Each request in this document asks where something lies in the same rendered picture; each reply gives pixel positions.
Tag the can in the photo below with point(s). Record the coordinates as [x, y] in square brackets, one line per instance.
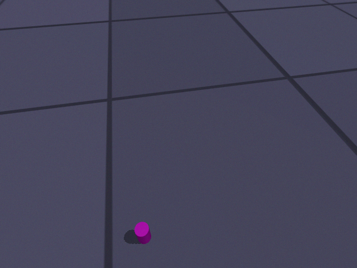
[142, 232]

